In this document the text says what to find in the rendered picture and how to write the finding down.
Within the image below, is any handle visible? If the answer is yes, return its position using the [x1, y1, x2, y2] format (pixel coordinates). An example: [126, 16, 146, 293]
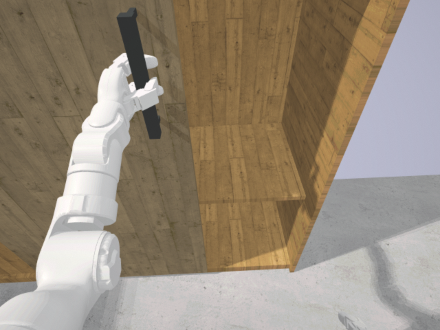
[117, 8, 162, 139]

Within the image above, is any robot right hand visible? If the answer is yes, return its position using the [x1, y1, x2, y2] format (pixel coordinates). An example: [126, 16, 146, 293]
[338, 311, 367, 330]

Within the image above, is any left robot forearm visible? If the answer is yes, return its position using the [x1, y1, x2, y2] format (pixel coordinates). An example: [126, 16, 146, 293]
[36, 100, 131, 286]

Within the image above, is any left robot upper arm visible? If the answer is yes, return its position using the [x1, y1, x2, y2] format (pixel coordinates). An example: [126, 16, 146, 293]
[0, 230, 121, 330]

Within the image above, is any wardrobe door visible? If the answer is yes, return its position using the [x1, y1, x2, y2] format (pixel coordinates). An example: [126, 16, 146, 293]
[0, 242, 36, 274]
[0, 0, 208, 277]

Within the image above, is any robot left hand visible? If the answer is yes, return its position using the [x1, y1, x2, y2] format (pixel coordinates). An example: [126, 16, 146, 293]
[98, 53, 164, 121]

